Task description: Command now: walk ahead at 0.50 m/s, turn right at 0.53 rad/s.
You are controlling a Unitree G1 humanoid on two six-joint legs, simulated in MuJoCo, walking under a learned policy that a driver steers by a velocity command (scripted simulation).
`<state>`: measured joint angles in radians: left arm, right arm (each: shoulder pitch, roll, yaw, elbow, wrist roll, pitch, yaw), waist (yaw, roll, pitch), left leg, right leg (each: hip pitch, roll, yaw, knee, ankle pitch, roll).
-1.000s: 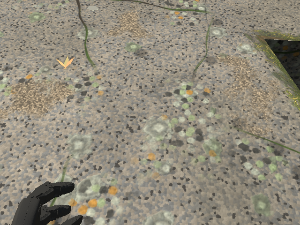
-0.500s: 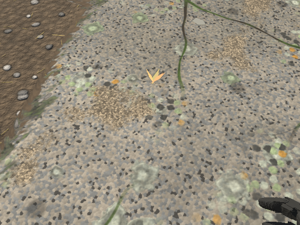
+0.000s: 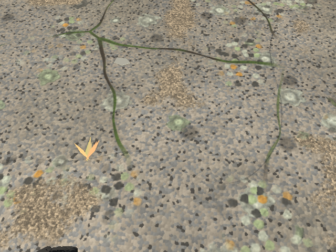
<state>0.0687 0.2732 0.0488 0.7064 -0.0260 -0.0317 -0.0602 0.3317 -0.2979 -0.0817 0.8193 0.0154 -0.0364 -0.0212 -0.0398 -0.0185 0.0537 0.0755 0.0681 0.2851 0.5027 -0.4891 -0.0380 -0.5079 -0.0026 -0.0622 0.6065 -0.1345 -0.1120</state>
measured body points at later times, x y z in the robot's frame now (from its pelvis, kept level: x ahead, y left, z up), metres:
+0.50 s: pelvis +0.31 +0.00 +0.01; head +0.33 +0.00 +0.46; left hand +0.40 +0.29 -0.11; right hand +0.47 -0.28 -0.07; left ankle +0.45 +0.08 -0.72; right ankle +0.12 -0.08 -0.71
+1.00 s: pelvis +0.58 -0.06 +0.01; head +0.61 -0.06 +0.46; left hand +0.82 +0.18 -0.04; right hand +0.60 -0.35 -0.11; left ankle +0.45 +0.08 -0.69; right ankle +0.68 -0.17 -0.72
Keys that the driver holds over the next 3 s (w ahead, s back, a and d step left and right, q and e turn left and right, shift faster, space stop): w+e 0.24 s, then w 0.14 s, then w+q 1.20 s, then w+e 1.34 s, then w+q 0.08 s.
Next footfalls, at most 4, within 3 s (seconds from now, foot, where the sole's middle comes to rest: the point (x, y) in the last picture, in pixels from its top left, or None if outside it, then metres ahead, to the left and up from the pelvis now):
0.48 left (155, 242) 0.48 0.07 -0.75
0.96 right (210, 184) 0.72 -0.17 -0.75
1.46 left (137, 143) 0.95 0.15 -0.75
2.00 right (155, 86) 1.32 0.06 -0.75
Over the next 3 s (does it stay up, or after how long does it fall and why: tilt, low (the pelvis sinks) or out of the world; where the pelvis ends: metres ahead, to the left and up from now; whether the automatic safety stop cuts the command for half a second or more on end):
stays up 1.67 0.13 0.00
